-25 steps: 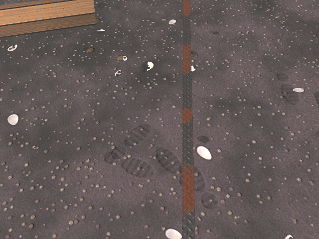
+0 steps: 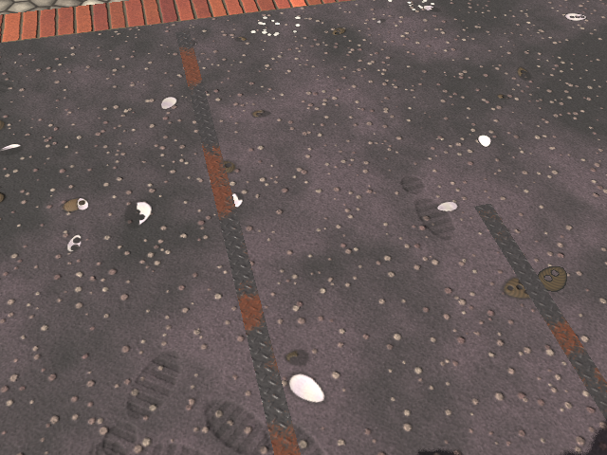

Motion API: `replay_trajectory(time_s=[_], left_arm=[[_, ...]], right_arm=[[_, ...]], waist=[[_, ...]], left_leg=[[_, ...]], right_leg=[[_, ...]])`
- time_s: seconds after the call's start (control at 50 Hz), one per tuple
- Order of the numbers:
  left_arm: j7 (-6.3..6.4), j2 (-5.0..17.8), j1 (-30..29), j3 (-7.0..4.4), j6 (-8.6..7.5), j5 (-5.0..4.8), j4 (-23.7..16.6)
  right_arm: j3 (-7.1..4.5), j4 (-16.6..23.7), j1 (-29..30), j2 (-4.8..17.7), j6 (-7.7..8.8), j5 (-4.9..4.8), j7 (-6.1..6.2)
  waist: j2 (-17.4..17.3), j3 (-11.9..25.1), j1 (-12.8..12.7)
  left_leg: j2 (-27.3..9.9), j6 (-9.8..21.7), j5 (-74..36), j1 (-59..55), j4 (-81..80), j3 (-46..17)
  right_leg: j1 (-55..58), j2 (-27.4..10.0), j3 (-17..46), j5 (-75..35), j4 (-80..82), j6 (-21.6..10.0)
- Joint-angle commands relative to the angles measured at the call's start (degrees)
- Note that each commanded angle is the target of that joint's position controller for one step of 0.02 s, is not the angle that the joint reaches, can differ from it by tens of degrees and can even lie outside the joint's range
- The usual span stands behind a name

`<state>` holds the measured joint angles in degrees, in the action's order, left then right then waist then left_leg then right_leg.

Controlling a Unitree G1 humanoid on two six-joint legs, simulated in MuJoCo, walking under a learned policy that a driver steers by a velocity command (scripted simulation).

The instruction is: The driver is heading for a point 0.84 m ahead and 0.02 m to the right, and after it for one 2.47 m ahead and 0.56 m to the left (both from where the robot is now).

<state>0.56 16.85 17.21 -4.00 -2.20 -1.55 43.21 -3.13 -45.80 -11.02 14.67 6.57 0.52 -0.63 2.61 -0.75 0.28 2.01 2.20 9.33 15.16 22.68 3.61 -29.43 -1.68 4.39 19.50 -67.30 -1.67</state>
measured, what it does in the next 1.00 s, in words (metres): walks ahead: right foot, then left foot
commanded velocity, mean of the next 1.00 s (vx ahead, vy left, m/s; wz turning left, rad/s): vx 0.50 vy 0.00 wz -0.21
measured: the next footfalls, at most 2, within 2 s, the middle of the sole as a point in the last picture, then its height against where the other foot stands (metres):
right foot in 0.36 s outside the picture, level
left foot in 0.90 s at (307, 376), level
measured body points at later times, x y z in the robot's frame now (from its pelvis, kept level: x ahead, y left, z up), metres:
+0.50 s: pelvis +0.25 -0.08 -0.01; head +0.29 -0.10 +0.44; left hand +0.45 +0.14 -0.10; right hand +0.26 -0.37 -0.14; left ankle +0.18 +0.09 -0.64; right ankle +0.29 -0.17 -0.74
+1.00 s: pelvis +0.53 -0.07 -0.01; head +0.57 -0.06 +0.43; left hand +0.62 +0.20 -0.15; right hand +0.64 -0.35 -0.11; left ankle +0.63 +0.01 -0.74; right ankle +0.35 -0.18 -0.66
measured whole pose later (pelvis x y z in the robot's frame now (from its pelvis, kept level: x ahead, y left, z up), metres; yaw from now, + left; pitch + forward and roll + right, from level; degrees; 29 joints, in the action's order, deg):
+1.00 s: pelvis +0.53 -0.07 -0.01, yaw -10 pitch +2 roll -1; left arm 0.1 16.2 19.7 -3.1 -4.0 -1.3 48.7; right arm -2.6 -46.0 -7.1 15.5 5.6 -0.4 -2.5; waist 0.8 -1.4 -1.1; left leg 0.7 3.3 9.2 25.4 32.1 2.8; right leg -15.3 0.3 3.2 26.9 -61.9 -2.0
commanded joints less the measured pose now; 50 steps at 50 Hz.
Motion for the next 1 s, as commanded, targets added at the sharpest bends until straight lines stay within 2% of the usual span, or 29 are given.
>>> replay_trajectory(time_s=[0.02, 0.1, 0.16, 0.2, 0.26, 0.3, 0.32, 0.34, 0.36, 0.38, 0.4, 0.42, 0.44, 0.46, 0.48, 0.5, 0.54, 0.6, 0.7, 0.76, 0.8, 0.86, 0.88, 0.9, 0.92, 0.94, 0.96, 0.98, 1.0], left_arm=[[-0.25, 2.2, 0.3, -0.89, 0.08, -0.06, -5.1], [-0.62, 1.9, -3.8, -0.72, 0.01, 0.1, -7.4], [-1.61, 0.6, -9.2, -0.03, -0.63, 0.34, -9.0], [-2.26, -0.3, -13.3, 0.51, -0.94, 0.4, -10.4], [-3.13, 0.0, -17.7, 0.74, -1.18, 0.18, -12.8], [-3.5, 1.2, -17.8, 0.38, -1.27, 0.33, -13.6], [-3.49, 2.4, -15.5, -0.19, -1.3, 0.59, -13.3], [-3.34, 4.2, -9.0, -1.3, -1.33, 0.86, -11.6], [-2.73, 7.4, 0.1, -3.01, -1.17, 0.95, -8.7], [-1.58, 12.8, 9.5, -4.54, -0.71, 1.54, -7.1], [-1.65, 15.4, 9.0, -4.26, -0.95, 1.37, -7.0], [-1.97, 9.9, 8.6, -2.8, -1.43, 1.42, -7.1], [-2.11, 8.2, 5.0, -2.11, -1.75, 1.35, -7.0], [-2.25, 6.6, 1.1, -1.63, -1.89, 1.12, -7.0], [-2.5, 4.9, -1.7, -1.15, -2.1, 1.33, -7.3], [-2.55, 3.9, -3.2, -0.87, -2.41, 1.63, -7.4], [-2.51, 4.3, -3.5, -1.08, -3.35, 1.47, -6.4], [-1.77, 5.5, -1.7, -1.41, -3.88, 1.61, -4.4], [-0.72, 7.0, 1.9, -1.65, -3.26, 1.18, -1.5], [-0.56, 7.9, 4.7, -1.93, -2.89, 0.7, 0.7], [-0.34, 8.2, 5.4, -2.12, -2.45, 0.42, 1.9], [0.06, 9.1, 4.3, -2.46, -1.68, 0.27, 2.8], [0.16, 9.3, 3.1, -2.42, -1.33, 0.34, 2.7], [0.29, 7.9, 3.1, -1.81, -1.03, 0.71, 2.7], [0.49, 4.9, 4.7, -0.43, -0.98, 2.03, 1.5], [-0.17, -1.5, 12.4, 1.2, -2.23, 1.28, 1.3], [-0.45, 4.7, 8.3, 0.09, -3.33, 0.3, 2.0], [-0.69, 7.1, 2.7, -0.6, -3.91, -0.79, 0.4], [-0.34, 6.6, -0.3, -0.42, -4.04, -0.4, -0.2]], right_arm=[[-1.74, 1.8, -0.5, 6.6, 1.11, -0.18, -0.08], [-2.44, 0.4, -1.8, 8.6, 0.82, -0.16, 0.19], [-2.33, -0.7, -3.7, 9.3, 0.18, -0.47, 0.29], [-2.3, -1.7, -6.1, 10.0, -0.32, -0.92, 0.2], [-2.47, -3.5, -8.8, 11.4, -1.37, -1.87, 0.07], [-2.65, -4.3, -9.1, 12.4, -2.13, -2.35, 0.19], [-2.77, -4.5, -8.5, 13.2, -2.41, -2.51, 0.36], [-2.71, -4.7, -7.6, 13.6, -2.78, -2.64, 0.59], [-2.11, -4.5, -8.0, 12.4, -2.82, -2.33, 0.91], [-0.68, -2.3, -8.2, 8.6, -2.2, -0.73, 0.91], [1.12, -2.0, -13.4, 3.6, -0.68, -0.44, 0.05], [-0.5, -2.1, -8.3, 9.4, 0.22, -2.54, -0.5], [-0.7, -0.2, -3.9, 9.9, 0.6, -3.5, -0.64], [-0.56, -0.2, -2.3, 8.9, 0.62, -2.66, -0.22], [-0.91, -0.5, -2.5, 8.8, 0.19, -1.69, -0.04], [-0.98, -1.1, -4.5, 8.2, -0.6, -1.59, -0.11], [-0.81, -1.6, -6.0, 6.3, -1.93, -1.44, 0.0], [-0.74, 0.0, -1.1, 5.6, -2.63, -0.69, 0.45], [0.06, 2.4, 8.0, 4.0, -1.78, -0.91, -0.49], [0.31, 4.1, 12.6, 4.2, -1.41, -1.29, -1.26], [0.25, 5.2, 14.0, 4.8, -1.11, -1.39, -1.9], [-0.35, 5.0, 10.9, 6.6, -0.63, -1.31, -2.41], [-1.09, 3.7, 6.2, 7.8, -0.56, -1.2, -2.21], [-2.46, 1.0, -2.6, 10.3, -0.6, -1.0, -1.73], [-3.54, -0.6, -12.5, 14.9, -0.78, -0.46, -1.14], [-4.05, -1.8, -14.5, 17.7, -0.89, -0.26, -1.63], [-2.55, -1.0, -13.2, 12.0, -0.77, -1.35, -1.75], [-1.9, -0.3, -9.2, 9.9, -0.73, -1.34, -1.54], [-1.58, 0.6, -5.1, 9.2, -0.82, -0.91, -1.47]], waist=[[-7.6, 0.8, 0.0], [-6.0, 0.3, 0.7], [-5.4, -0.9, 2.7], [-5.1, -2.2, 4.3], [-5.6, -4.2, 5.0], [-7.0, -3.7, 3.5], [-8.3, -1.8, 1.4], [-8.5, 2.3, -2.8], [-7.3, 7.9, -6.9], [1.3, 16.0, -9.6], [11.6, 23.4, -4.7], [4.9, 20.9, -7.2], [4.2, 12.3, -6.1], [0.6, 8.2, -3.9], [0.8, 5.5, -1.9], [1.6, 5.1, 0.0], [1.3, 4.2, 1.5], [0.5, 0.9, 0.9], [0.8, -1.8, -2.4], [0.9, -3.2, -4.2], [1.2, -3.7, -4.1], [2.5, -1.6, -1.6], [2.7, 1.3, 1.2], [1.4, 7.0, 5.0], [-6.5, 16.0, 7.6], [-22.8, 21.9, 3.0], [-15.5, 19.2, 5.7], [-11.6, 11.5, 5.3], [-6.3, 7.3, 3.6]], left_leg=[[-16.4, 9.0, -7.4, -7.5, -13.4, -13.0], [-16.6, 9.1, -15.5, -10.3, -14.1, -6.0], [-15.2, 8.0, -16.3, -11.0, -14.0, -1.2], [-15.6, 7.9, -15.4, -12.4, -13.9, -0.1], [-17.9, 7.8, -16.2, -16.9, -12.6, -0.2], [-19.2, 7.1, -24.1, -19.7, -9.3, 0.1], [-19.0, 6.5, -33.7, -20.3, -5.4, 1.0], [-17.6, 5.3, -42.3, -19.3, 2.5, 3.1], [-15.2, 3.4, -41.7, -12.8, 13.7, 5.3], [-11.0, 0.5, -20.7, 5.3, 33.9, 6.8], [-2.0, -1.3, 24.3, 21.5, 49.4, -1.5], [-4.6, -0.6, 23.4, 26.9, 54.2, -8.2], [-6.8, 0.0, 18.3, 29.2, 53.1, -6.8], [-8.9, -0.1, 13.5, 27.5, 49.4, -6.3], [-10.3, -0.5, 10.6, 24.6, 46.3, -6.4], [-11.2, -0.8, 8.2, 21.1, 44.9, -6.9], [-11.2, -1.9, 5.6, 19.2, 42.5, -6.5], [-11.3, -3.4, -1.4, 23.8, 35.0, -6.7], [-8.9, -3.3, -14.8, 23.1, 17.4, -5.1], [-7.5, -2.5, -14.9, 22.8, 12.0, -4.5], [-7.1, -1.1, -11.8, 23.5, 9.5, -4.9], [-5.3, 1.3, -5.8, 17.7, 7.1, -3.4], [-3.3, 2.5, -5.2, 10.5, 5.8, -1.4], [-2.5, 4.1, -6.5, -2.1, 6.3, -0.8], [-13.7, 7.9, -8.6, -19.3, 7.4, -13.9], [-24.0, 16.6, 5.9, -36.1, -1.1, -42.1], [-22.9, 14.7, 14.1, -34.7, -5.3, -44.4], [-21.5, 12.2, 12.8, -27.6, -6.0, -35.9], [-19.6, 11.0, 7.1, -19.6, -6.9, -29.8]], right_leg=[[-10.2, -5.5, 2.1, -4.6, 0.5, 0.5], [-13.9, -5.7, 2.0, -13.4, 9.1, 1.2], [-11.3, -4.7, -0.4, -20.4, 19.5, 0.6], [-10.1, -3.7, -2.6, -21.1, 25.0, 0.1], [-10.2, -2.6, -4.6, -16.5, 30.3, -1.1], [-7.5, -1.1, -6.1, -10.9, 32.9, -2.8], [-2.7, 0.6, -7.4, -8.9, 34.3, -3.9], [7.2, 2.9, -9.0, -11.3, 37.6, -5.4], [22.5, 3.6, -8.3, -15.2, 38.4, -7.0], [43.0, -9.1, 9.2, -17.0, 36.8, -11.9], [53.2, -20.9, 36.0, -11.4, 44.7, -19.8], [50.6, -19.8, 34.1, -10.3, 47.2, -17.7], [42.5, -17.5, 24.1, -15.5, 47.9, -15.4], [34.6, -14.6, 17.7, -19.7, 49.1, -13.8], [28.3, -12.6, 13.5, -22.9, 51.0, -13.0], [24.3, -11.3, 11.3, -22.9, 53.2, -12.7], [20.7, -10.9, 8.8, -24.0, 56.6, -13.6], [20.1, -10.3, 5.3, -25.4, 59.1, -13.6], [21.9, -8.6, 0.6, -21.0, 59.9, -10.9], [25.4, -10.3, 0.7, -18.9, 58.8, -10.6], [29.2, -12.2, 1.4, -20.0, 56.8, -9.9], [32.7, -13.2, 1.6, -29.4, 51.8, -8.2], [32.4, -11.6, 0.1, -38.8, 46.2, -7.0], [29.0, -8.3, -2.4, -42.8, 35.2, -5.4], [17.4, -4.3, -5.4, -25.9, 16.1, -3.0], [-5.0, 6.2, -2.2, 12.1, -1.4, 0.3], [-11.5, 3.3, 4.3, 13.7, -7.7, -0.5], [-14.8, 0.4, 2.7, 8.4, -7.8, -1.3], [-12.9, -2.6, 0.9, 2.9, -5.1, -1.3]])
Velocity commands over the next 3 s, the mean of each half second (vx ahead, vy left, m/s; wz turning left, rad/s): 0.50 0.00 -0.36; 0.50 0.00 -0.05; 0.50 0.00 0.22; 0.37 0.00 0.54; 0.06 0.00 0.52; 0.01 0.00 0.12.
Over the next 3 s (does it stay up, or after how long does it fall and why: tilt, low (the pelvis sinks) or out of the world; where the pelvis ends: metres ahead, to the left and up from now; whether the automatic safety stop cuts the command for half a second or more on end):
stays up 1.08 -0.10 -0.01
